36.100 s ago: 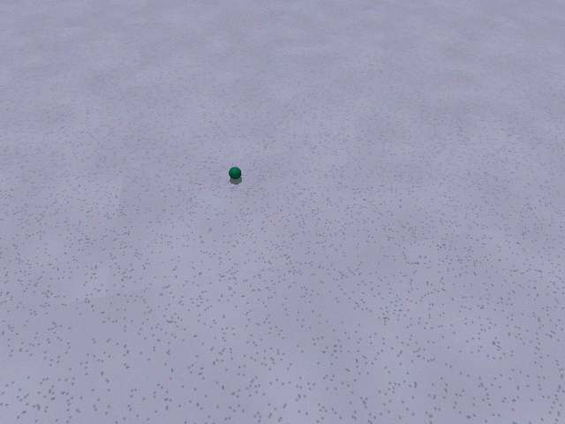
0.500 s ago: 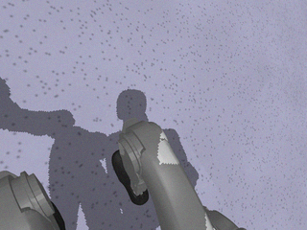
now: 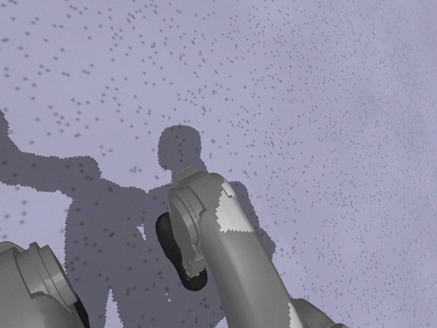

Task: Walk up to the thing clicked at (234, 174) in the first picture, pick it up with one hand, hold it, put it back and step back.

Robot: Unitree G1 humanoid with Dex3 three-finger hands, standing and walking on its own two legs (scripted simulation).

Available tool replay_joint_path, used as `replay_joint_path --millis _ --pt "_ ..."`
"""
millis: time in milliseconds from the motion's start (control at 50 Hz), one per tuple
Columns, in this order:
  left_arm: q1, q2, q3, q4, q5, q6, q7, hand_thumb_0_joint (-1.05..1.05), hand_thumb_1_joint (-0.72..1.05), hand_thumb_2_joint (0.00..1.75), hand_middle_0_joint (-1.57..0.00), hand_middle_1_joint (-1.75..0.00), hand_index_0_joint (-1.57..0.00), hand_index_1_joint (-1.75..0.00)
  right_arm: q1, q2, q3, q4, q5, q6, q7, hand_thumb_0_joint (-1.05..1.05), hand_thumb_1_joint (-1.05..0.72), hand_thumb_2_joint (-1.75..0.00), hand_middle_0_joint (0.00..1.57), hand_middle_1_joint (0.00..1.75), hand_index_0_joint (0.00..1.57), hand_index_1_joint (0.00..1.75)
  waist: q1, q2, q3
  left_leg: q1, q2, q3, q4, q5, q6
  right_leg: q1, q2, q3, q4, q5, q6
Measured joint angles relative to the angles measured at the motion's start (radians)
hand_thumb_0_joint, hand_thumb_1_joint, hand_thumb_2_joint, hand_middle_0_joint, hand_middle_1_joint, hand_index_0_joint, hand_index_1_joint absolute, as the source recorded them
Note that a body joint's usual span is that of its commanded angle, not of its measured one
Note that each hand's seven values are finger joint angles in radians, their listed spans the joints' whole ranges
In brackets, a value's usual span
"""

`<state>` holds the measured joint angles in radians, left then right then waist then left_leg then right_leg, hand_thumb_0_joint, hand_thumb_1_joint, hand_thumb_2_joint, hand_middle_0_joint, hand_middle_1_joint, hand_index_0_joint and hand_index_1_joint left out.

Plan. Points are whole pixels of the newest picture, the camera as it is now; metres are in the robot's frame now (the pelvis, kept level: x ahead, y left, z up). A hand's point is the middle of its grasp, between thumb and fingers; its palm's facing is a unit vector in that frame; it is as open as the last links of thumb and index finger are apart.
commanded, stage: open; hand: left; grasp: from above
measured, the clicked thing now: out of the picture +0.50 +0.26 -0.28
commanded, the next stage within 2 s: withdraw in 0.26 s
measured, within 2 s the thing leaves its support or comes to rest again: neither
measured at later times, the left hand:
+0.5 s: hand out of the picture +0.48 +0.26 -0.25, palm faces -0.40 -0.14 -0.90, open 13.9 cm
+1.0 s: hand out of the picture +0.46 +0.25 -0.05, palm faces -0.47 -0.12 -0.88, open 14.2 cm
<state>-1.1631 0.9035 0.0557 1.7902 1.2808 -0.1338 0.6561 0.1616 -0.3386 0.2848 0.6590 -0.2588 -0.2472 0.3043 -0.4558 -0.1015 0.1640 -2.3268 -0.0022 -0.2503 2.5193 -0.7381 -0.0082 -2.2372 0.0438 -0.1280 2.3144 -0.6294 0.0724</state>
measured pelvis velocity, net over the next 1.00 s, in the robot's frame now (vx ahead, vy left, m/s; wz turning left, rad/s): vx -0.01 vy -0.02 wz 0.15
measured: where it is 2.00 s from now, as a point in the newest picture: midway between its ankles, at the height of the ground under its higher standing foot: (139, 301)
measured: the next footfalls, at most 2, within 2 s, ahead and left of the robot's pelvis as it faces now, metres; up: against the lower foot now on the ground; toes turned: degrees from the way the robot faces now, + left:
none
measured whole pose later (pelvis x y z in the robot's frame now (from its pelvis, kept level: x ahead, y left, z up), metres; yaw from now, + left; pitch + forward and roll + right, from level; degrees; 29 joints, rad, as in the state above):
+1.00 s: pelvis -0.01 -0.02 +0.06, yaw +8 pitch +33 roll -6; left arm -1.10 0.53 -0.13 1.38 1.04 0.05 0.16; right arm 0.16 -0.33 0.06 0.67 -0.10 -0.01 0.20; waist -0.24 0.07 -0.10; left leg -2.19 0.00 -0.11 2.26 -0.66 -0.01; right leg -2.16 0.00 -0.02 2.18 -0.61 0.04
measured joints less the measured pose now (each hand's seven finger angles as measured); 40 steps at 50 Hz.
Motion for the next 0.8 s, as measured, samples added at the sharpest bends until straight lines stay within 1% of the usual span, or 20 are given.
replay_joint_path --millis 60,220,340,460,520,560,640,700,760,800 --pt "-0.002 0.001 0.002 0.002 0.0 0.007 0.001 0.0 -0.35 0.87 -0.2 -0.93 -0.21 -0.92 -0.001 0.0 0.001 -0.003 -0.001 -0.001 0.002 0.0 -0.9 -0.9 0.2 0.3 0.2 0.3 -0.002 0.002 0.001 -0.001 0.0 0.002 -0.002 0.003 0.002 0.0 0.0 0.001 -0.002 0.002 0.0" --pt "-0.004 0.004 -0.004 0.003 -0.016 0.012 -0.011 0.0 -0.44 0.95 -0.12 -1.02 -0.14 -1.01 0.003 -0.001 0.006 -0.009 0.006 -0.001 -0.001 0.0 -0.9 -0.9 0.2 0.3 0.2 0.3 -0.004 0.001 0.009 -0.003 0.001 0.005 -0.006 0.011 0.006 0.0 0.0 0.003 -0.007 0.009 0.003" --pt "-0.004 0.01 -0.006 0.0 -0.016 0.004 -0.017 0.0 -0.46 0.97 -0.1 -1.05 -0.11 -1.04 0.008 -0.002 0.013 -0.012 0.007 0.003 -0.006 0.0 -0.9 -0.9 0.2 0.3 0.2 0.3 -0.005 -0.003 0.013 -0.002 0.001 0.003 -0.007 0.013 0.006 0.003 0.001 0.001 -0.01 0.011 0.006" --pt "-0.001 0.007 -0.01 -0.016 -0.01 0.006 -0.01 0.0 -0.48 0.99 -0.09 -1.05 -0.1 -1.04 0.019 0.001 0.011 -0.013 0.005 0.006 -0.006 0.0 -0.9 -0.9 0.2 0.3 0.2 0.3 -0.003 -0.005 0.009 0.001 0.001 0.003 -0.011 0.012 0.004 0.004 0.0 0.0 -0.013 0.011 -0.003" --pt "0.01 -0.008 0.01 -0.057 -0.011 0.019 -0.006 0.0 -0.49 0.99 -0.09 -1.03 -0.1 -1.03 0.028 0.005 -0.001 -0.011 0.004 0.003 0.003 0.0 -0.91 -0.9 0.2 0.3 0.2 0.3 0.003 0.0 0.0 0.002 0.001 0.004 -0.015 0.01 0.001 0.003 -0.002 0.001 -0.014 0.008 -0.004" --pt "0.024 -0.03 0.023 -0.112 -0.02 0.034 -0.006 0.0 -0.51 1.0 -0.09 -1.03 -0.1 -1.02 0.039 0.011 -0.017 -0.004 0.009 0.007 0.01 0.0 -0.91 -0.9 0.2 0.3 0.2 0.3 0.013 0.01 -0.017 0.002 0.001 0.007 -0.022 0.008 -0.003 0.0 -0.004 0.003 -0.016 0.006 -0.008" --pt "0.066 -0.105 -0.001 -0.23 -0.05 0.083 -0.028 0.0 -0.53 1.01 -0.09 -1.01 -0.09 -1.01 0.056 0.025 -0.053 0.026 0.033 0.033 0.024 0.0 -0.91 -0.9 0.2 0.3 0.2 0.3 0.046 0.049 -0.09 0.005 0.006 0.021 -0.044 -0.003 -0.009 -0.01 -0.007 0.013 -0.024 -0.005 -0.018" --pt "0.107 -0.173 -0.005 -0.322 -0.08 0.129 -0.074 0.0 -0.54 1.01 -0.09 -1.01 -0.09 -1.01 0.064 0.03 -0.096 0.049 0.065 0.065 0.031 0.0 -0.91 -0.9 0.2 0.3 0.2 0.3 0.082 0.099 -0.17 0.006 0.01 0.037 -0.067 -0.012 -0.01 -0.02 -0.01 0.025 -0.033 -0.016 -0.022" --pt "0.122 -0.229 -0.041 -0.364 -0.123 0.185 -0.129 0.0 -0.54 1.02 -0.09 -1.0 -0.08 -1.01 0.051 0.029 -0.136 0.067 0.102 0.108 0.031 0.0 -0.91 -0.9 0.2 0.3 0.2 0.3 0.122 0.142 -0.238 0.024 0.015 0.062 -0.097 -0.015 -0.006 -0.012 -0.012 0.045 -0.046 -0.024 -0.017" --pt "0.118 -0.254 -0.066 -0.374 -0.154 0.218 -0.184 0.0 -0.55 1.02 -0.09 -1.0 -0.08 -1.01 0.034 0.028 -0.161 0.066 0.12 0.137 0.022 0.0 -0.91 -0.9 0.2 0.3 0.2 0.3 0.143 0.163 -0.262 0.045 0.017 0.081 -0.122 -0.009 -0.002 0.003 -0.014 0.061 -0.06 -0.023 -0.011"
